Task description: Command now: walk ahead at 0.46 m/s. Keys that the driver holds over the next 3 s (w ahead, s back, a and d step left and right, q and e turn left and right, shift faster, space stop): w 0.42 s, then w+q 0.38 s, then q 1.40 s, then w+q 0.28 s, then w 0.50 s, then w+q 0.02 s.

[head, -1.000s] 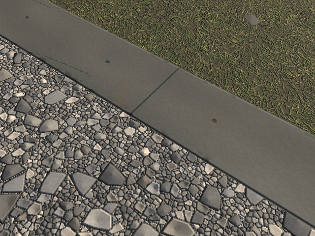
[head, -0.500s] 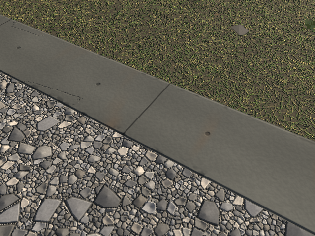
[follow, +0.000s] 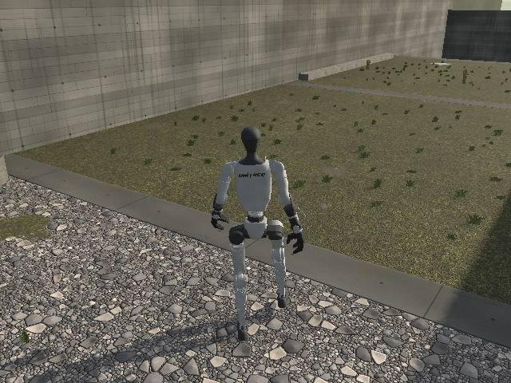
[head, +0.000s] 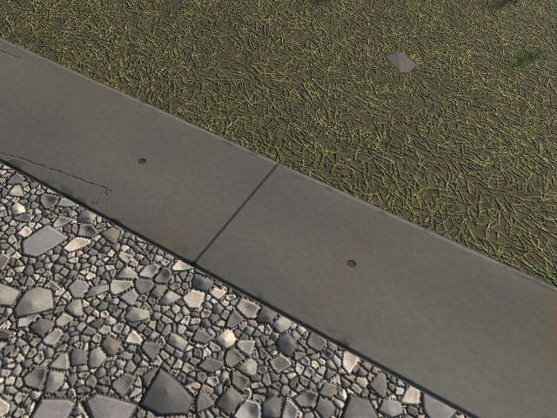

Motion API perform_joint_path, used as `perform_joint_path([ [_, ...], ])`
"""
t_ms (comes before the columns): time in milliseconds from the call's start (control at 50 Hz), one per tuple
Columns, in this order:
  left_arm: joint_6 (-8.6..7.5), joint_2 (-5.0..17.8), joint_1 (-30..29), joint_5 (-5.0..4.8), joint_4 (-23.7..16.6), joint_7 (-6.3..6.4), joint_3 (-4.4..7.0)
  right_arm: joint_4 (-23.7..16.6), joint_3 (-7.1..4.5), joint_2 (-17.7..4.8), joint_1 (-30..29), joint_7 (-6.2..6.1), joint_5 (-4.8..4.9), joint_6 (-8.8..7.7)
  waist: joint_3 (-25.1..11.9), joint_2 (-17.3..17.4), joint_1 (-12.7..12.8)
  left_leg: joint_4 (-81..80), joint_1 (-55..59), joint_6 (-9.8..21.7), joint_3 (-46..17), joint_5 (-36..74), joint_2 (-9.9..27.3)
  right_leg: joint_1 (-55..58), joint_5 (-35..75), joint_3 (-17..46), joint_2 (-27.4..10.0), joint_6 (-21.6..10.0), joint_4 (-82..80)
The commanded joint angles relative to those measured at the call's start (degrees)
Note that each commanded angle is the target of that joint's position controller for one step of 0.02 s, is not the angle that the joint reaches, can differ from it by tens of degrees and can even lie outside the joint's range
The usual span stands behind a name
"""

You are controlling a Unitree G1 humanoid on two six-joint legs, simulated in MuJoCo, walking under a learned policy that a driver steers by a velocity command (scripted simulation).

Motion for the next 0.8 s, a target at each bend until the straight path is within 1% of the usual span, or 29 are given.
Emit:
perform_joint_path([
  [20, -1.41, 0.3, -11.2, -0.36, -6.7, -0.97, -0.77, -2.2, -2.07, -10.7, 1.8, -0.89, 0.3, -0.22, 6.2, 6.8, -1.4, -6.0, -4.3, 5.9, -5.9, 17.9, 11.9, -0.5, 6.5, -3.2, 2.2, 0.5, -9.4],
  [80, -1.88, 0.7, -15.0, -0.69, -8.2, -1.97, -0.92, -1.4, -2.32, -10.9, 3.8, -0.9, 0.72, 0.33, 7.7, 6.9, -1.4, -4.6, -0.1, 6.5, -5.8, 20.7, 14.5, -0.6, 5.7, -2.8, 3.1, -1.0, -14.0],
  [120, -2.22, 1.9, -15.3, -0.68, -8.7, -2.51, -0.68, -1.4, -2.78, -11.4, 3.7, -1.03, 0.96, 0.76, 6.9, 7.3, 0.3, -1.5, 3.9, 5.9, -5.6, 28.2, 16.2, 0.4, 2.7, -2.5, 3.6, -2.9, -15.9],
  [140, -2.27, 3.0, -13.6, -0.57, -8.3, -2.53, -0.24, -1.7, -3.09, -12.1, 3.0, -1.15, 0.85, 0.93, 4.9, 8.1, 1.9, 1.5, 5.5, 5.4, -5.3, 37.2, 16.5, 3.6, 0.9, -3.0, 4.8, -4.0, -16.3],
  [160, -2.14, 4.6, -10.2, -0.41, -7.5, -2.29, 0.45, -1.9, -3.5, -13.1, 2.6, -1.27, 0.67, 1.22, 1.5, 9.4, 4.2, 6.3, 6.7, 4.9, -5.0, 48.4, 16.5, 8.9, -1.4, -4.0, 6.5, -5.2, -15.7],
  [180, -1.95, 6.8, -2.0, -0.46, -5.1, -1.79, 1.64, -2.3, -3.61, -13.2, 1.6, -1.34, 0.33, 1.77, -4.1, 9.8, 8.8, 15.8, 5.7, 3.9, -3.5, 56.9, 15.0, 19.5, -1.1, -5.4, 8.2, -7.1, -16.4],
  [200, -1.57, 9.1, 8.4, -0.28, -2.3, -0.96, 2.63, -3.3, -3.22, -12.5, 0.9, -1.48, -0.14, 1.95, -10.9, 9.2, 13.5, 28.5, -3.6, 2.3, -2.9, 52.1, 13.2, 36.7, 0.7, -1.9, 4.7, -9.6, -14.8],
  [220, -1.25, 14.7, 16.6, 1.43, -0.6, -0.42, 3.86, -5.2, -1.36, -5.9, 6.5, -1.0, -0.92, 1.15, -21.8, -3.1, 12.0, 51.3, -25.9, -0.7, -1.3, 23.5, 5.3, 61.8, -4.4, 21.2, -11.1, -17.4, -13.3],
  [240, -1.08, 11.0, 17.5, 0.75, 0.8, -0.68, 2.9, -3.6, -0.62, -4.2, 8.8, -0.37, 0.34, -0.28, -28.9, -10.7, 11.2, 64.5, -36.4, -1.8, -7.9, -16.8, -1.9, 67.0, -14.7, 43.3, -18.5, -22.5, -24.3],
  [260, -0.95, 7.7, 12.8, 0.16, 0.6, -0.53, 1.81, -5.8, -2.61, -10.9, 1.6, 0.05, 2.25, -1.44, -17.2, -6.8, 11.4, 68.1, -42.6, -0.9, -9.9, -15.2, 2.1, 57.8, -19.8, 37.1, -15.7, -18.9, -27.6],
  [280, -0.96, 6.1, 8.3, 0.14, 0.2, -0.36, 1.29, -7.7, -2.8, -11.5, -3.9, 0.08, 3.14, -2.05, -8.8, -3.4, 9.9, 66.2, -43.2, -0.3, -7.8, -10.2, 5.0, 47.7, -17.4, 28.0, -13.4, -16.7, -29.5],
  [300, -1.32, 4.9, 5.0, 0.52, 0.4, -0.63, 0.84, -8.2, -2.74, -10.2, -6.1, -0.21, 2.61, -2.08, -3.5, 1.1, 7.6, 62.0, -41.5, -0.6, -6.4, -6.0, 7.4, 38.4, -11.5, 21.8, -10.9, -15.5, -31.9],
  [320, -1.84, 3.4, 2.9, 1.13, 0.3, -0.82, 0.48, -7.9, -3.13, -9.8, -5.5, -0.51, 1.73, -1.52, -1.9, 0.3, 5.3, 58.7, -38.1, -0.8, -6.6, -3.2, 9.3, 32.8, -7.0, 17.1, -8.4, -14.4, -33.5],
  [340, -2.08, 3.3, 1.9, 1.39, 0.6, -0.96, 0.49, -7.4, -2.95, -8.3, -3.6, -0.53, 1.37, -0.79, -1.6, -1.0, 3.7, 57.4, -34.9, -1.3, -6.7, -2.0, 10.1, 29.1, -5.7, 14.8, -7.3, -14.5, -35.4],
  [360, -2.45, 3.4, 1.8, 1.11, 1.1, -1.09, 0.6, -7.2, -2.73, -6.9, -2.5, -0.6, 1.15, -0.16, -1.4, -1.1, 2.9, 56.0, -33.6, -1.9, -6.4, -1.6, 10.5, 26.7, -4.3, 13.3, -6.9, -15.1, -36.8],
  [380, -2.84, 3.7, 2.1, 0.82, 1.8, -1.16, 0.65, -7.5, -2.64, -6.3, -2.7, -0.71, 0.97, 0.41, -0.5, -1.1, 2.4, 54.2, -33.7, -2.6, -5.9, -1.3, 11.0, 24.6, -2.7, 11.4, -6.8, -15.5, -37.9],
  [420, -3.2, 5.2, 3.2, 0.87, 3.1, -0.77, 1.0, -9.5, -2.66, -6.6, -6.7, -0.97, 0.38, 0.81, 1.8, -0.8, 2.7, 48.8, -36.9, -4.0, -5.4, 3.2, 11.7, 23.0, -1.1, 8.6, -6.3, -15.8, -39.7],
  [460, -3.05, 6.2, 4.4, 1.08, 4.1, -0.11, 1.22, -10.7, -2.48, -6.4, -10.5, -0.67, 0.38, 0.63, 2.6, -0.6, 3.8, 41.0, -38.9, -4.6, -5.1, 11.2, 11.7, 24.4, 0.4, 4.6, -5.2, -14.7, -40.1],
  [500, -2.91, 6.9, 5.4, 1.02, 4.7, 0.29, 1.27, -11.7, -2.03, -5.5, -14.5, -0.05, 0.59, 0.12, 3.0, -0.1, 5.5, 32.1, -36.6, -4.1, -3.4, 18.8, 10.3, 24.6, 2.1, 0.2, -3.7, -12.9, -40.1],
  [560, -2.6, 8.6, 9.3, 0.64, 6.7, 0.52, 1.6, -13.9, -1.62, -5.1, -20.0, 0.81, 1.26, -0.1, 3.5, 0.7, 8.3, 25.7, -36.6, -3.3, -2.6, 22.3, 8.5, 29.8, 1.0, -1.8, -5.9, -12.1, -40.0],
  [620, -1.38, 8.9, 11.1, 0.2, 8.2, 0.77, 1.85, -16.7, -1.78, -5.9, -23.7, 1.8, 1.4, -0.06, 4.2, 1.0, 9.0, 22.4, -40.9, -1.3, -3.4, 18.2, 7.7, 38.9, 3.1, -2.9, -8.9, -10.8, -37.1],
  [660, -0.33, 9.5, 10.9, 0.05, 8.4, 1.08, 2.13, -18.0, -2.08, -6.6, -23.8, 2.62, 1.18, -0.02, 3.5, 0.3, 8.2, 21.5, -40.7, 0.3, -1.8, 12.3, 6.3, 43.4, 10.6, -3.9, -10.2, -9.5, -33.0],
  [680, 0.15, 10.2, 10.0, 0.11, 8.1, 1.3, 2.31, -18.2, -2.55, -7.5, -22.1, 2.84, 1.13, 0.1, 1.9, -0.6, 6.8, 21.5, -37.5, 1.3, -0.2, 9.2, 4.7, 44.3, 20.2, -4.9, -10.1, -8.6, -29.1],
  [700, 0.73, 10.8, 9.0, 0.25, 7.6, 1.59, 2.45, -17.7, -3.53, -9.2, -17.6, 2.86, 1.08, 0.31, -1.5, -1.4, 4.1, 21.3, -31.0, 2.4, 1.9, 7.2, 2.4, 44.3, 30.5, -6.4, -9.4, -7.6, -21.7],
  [720, 1.37, 10.2, 8.5, 0.52, 7.0, 2.05, 2.16, -15.6, -5.25, -11.8, -9.0, 2.53, 1.21, 0.52, -6.5, -0.3, -0.2, 19.6, -19.3, 4.1, 3.1, 8.5, -0.4, 40.8, 35.3, -9.0, -7.0, -5.8, -9.7],
  [740, 1.18, 8.1, 9.8, 1.7, 5.3, 2.58, 1.06, -14.1, -7.2, -17.0, 0.7, 1.64, 1.33, 1.03, -13.4, 6.5, -3.3, 19.8, -1.6, 7.8, -9.6, 10.7, 7.3, 27.4, 21.0, -10.3, -4.3, -3.4, 8.8],
  [760, -0.59, 0.3, 16.0, 2.59, 3.4, 1.33, -1.52, -14.3, -7.85, -21.2, 0.5, 1.79, 1.62, 0.9, -19.2, 20.1, 2.6, 13.0, 17.7, 18.3, -41.4, -2.6, 19.6, 1.6, -27.7, -5.2, 8.3, 0.0, 27.2],
  [780, -2.7, 5.9, 10.9, 0.75, 3.7, 0.43, -0.53, -15.5, -6.25, -15.1, 1.8, 1.82, 1.39, 0.59, -21.6, 13.2, -1.3, 6.7, 20.5, 17.6, -47.7, -7.7, 20.6, -5.2, -31.1, 5.1, 7.0, -1.2, 32.8],
  [800, -3.95, 8.3, 5.8, -1.13, 1.8, -0.09, 0.1, -15.6, -5.62, -13.0, -0.4, 1.65, 0.74, 0.29, -13.9, 10.3, -1.7, 6.0, 15.1, 15.1, -39.6, -3.2, 19.0, -8.9, -25.8, 5.2, 4.4, -2.5, 32.5],
])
